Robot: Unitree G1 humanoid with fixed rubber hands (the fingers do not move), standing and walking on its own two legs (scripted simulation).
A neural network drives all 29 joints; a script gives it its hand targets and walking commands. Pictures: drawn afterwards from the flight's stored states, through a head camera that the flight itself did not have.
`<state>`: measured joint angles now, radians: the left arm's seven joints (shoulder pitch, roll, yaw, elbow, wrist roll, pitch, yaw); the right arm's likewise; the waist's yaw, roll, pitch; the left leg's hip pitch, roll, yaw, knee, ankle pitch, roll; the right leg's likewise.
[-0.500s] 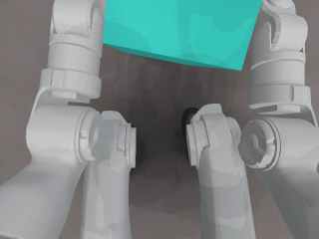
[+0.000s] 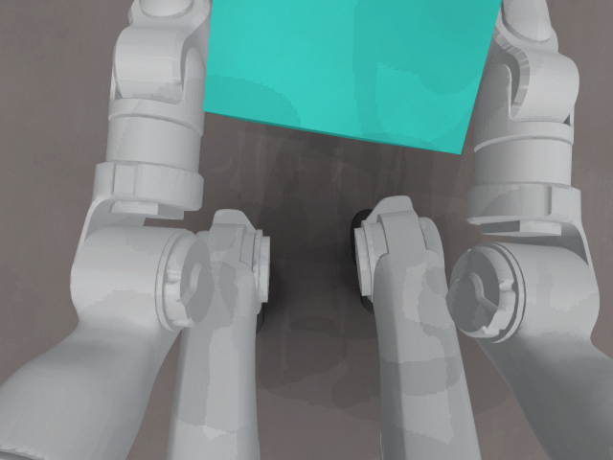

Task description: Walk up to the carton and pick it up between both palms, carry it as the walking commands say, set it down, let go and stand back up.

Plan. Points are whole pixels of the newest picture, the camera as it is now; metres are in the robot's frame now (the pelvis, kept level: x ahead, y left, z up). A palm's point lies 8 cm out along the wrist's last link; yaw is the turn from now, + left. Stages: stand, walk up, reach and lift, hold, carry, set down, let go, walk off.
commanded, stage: reach and lift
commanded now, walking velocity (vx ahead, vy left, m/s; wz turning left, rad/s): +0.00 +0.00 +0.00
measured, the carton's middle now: (333, 18) +0.54 -0.04 -0.15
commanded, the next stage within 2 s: none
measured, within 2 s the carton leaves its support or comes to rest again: neither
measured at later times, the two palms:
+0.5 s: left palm out of the picture +0.55 +0.09 -0.03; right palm out of the picture +0.51 -0.18 -0.03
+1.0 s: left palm out of the picture +0.52 +0.09 +0.04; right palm out of the picture +0.49 -0.18 +0.04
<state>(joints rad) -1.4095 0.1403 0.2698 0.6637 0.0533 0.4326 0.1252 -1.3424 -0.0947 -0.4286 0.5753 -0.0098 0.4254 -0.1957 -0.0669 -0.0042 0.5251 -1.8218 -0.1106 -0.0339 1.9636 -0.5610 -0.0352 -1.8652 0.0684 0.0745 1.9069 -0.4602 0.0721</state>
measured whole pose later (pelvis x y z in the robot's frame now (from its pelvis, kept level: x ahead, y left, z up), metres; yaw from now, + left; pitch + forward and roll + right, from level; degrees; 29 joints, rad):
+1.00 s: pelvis -0.01 +0.01 +0.10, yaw -1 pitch +14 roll +0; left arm -1.27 0.07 0.28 0.64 0.10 0.48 0.12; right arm -1.18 -0.05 -0.43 0.52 -0.05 0.49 -0.17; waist -0.05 -0.01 0.52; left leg -1.40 -0.09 -0.03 1.64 -0.50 -0.01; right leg -1.44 0.07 0.10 1.58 -0.40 0.08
